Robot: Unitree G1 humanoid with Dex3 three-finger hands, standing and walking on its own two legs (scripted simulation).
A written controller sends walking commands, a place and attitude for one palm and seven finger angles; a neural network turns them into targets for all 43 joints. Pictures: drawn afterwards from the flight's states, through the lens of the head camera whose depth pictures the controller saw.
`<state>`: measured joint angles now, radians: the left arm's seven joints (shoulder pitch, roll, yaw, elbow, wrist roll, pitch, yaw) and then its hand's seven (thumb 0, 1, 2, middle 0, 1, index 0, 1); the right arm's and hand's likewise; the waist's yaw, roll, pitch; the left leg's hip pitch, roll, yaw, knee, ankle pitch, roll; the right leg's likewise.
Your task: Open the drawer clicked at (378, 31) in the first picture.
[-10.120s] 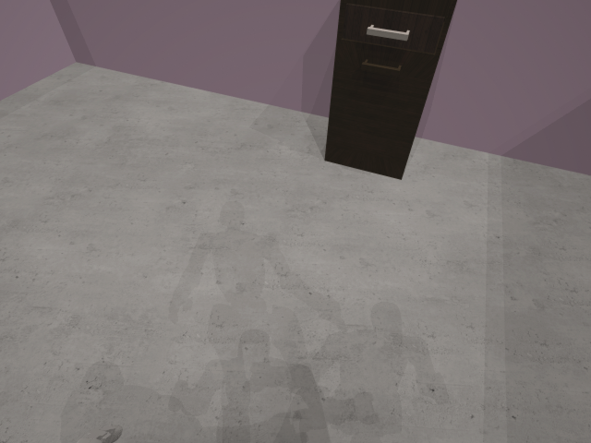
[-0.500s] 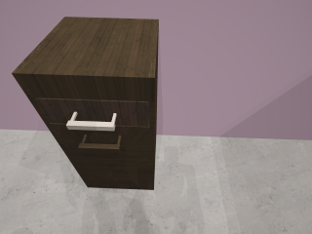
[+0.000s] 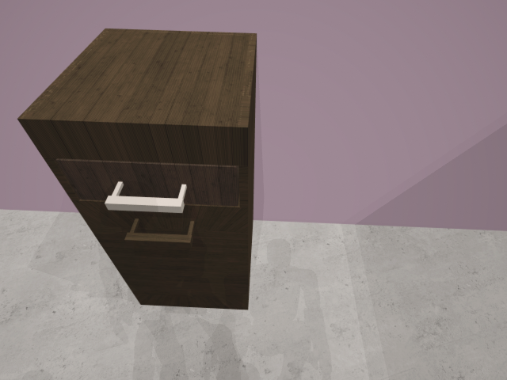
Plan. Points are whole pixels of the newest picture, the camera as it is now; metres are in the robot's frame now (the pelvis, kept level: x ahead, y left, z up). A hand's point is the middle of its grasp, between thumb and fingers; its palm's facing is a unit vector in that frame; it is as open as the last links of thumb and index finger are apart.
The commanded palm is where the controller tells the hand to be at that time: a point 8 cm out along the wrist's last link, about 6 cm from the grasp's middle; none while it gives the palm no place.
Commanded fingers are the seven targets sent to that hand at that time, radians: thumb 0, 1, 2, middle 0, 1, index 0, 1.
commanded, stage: look again from close up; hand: left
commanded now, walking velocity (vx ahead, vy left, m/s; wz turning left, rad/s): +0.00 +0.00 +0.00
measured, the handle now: (148, 196) +0.48 +0.27 -0.04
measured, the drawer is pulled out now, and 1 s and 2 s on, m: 0.00 0.00 0.00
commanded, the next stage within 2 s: shuffle to correct the standing spot in 0.12 s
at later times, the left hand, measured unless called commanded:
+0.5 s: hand out of the picture -0.05 +0.17 -0.18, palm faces +0.12 -0.97 -0.21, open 7.4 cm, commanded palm none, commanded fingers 0.00 0.90 0.90 -0.20 -0.30 -0.20 -0.30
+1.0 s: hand out of the picture -0.02 +0.29 -0.17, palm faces +0.04 -0.98 -0.20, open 7.4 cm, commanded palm none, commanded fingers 0.00 0.90 0.90 -0.20 -0.30 -0.20 -0.30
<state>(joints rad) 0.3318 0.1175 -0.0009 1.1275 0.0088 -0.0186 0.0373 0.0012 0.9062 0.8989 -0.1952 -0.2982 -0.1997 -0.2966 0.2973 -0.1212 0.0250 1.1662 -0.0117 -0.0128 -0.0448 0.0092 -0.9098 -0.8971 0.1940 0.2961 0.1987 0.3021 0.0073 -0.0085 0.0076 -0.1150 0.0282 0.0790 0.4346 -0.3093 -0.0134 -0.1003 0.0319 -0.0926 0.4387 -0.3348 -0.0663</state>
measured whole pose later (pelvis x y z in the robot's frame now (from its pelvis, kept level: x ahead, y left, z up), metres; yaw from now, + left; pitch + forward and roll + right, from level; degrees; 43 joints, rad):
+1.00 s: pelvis -0.05 +0.09 +0.00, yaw +1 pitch +0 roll +1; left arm 0.28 0.23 0.07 1.00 0.03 0.04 -0.01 0.00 0.91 0.90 -0.19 -0.30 -0.20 -0.30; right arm 0.33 -0.13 -0.01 1.04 -0.04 -0.01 -0.03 0.01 -0.92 -0.90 0.20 0.30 0.20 0.30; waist -0.01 -0.06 0.00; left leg -0.24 0.02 0.04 0.41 -0.18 -0.01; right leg -0.48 -0.02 -0.02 1.05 -0.33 0.00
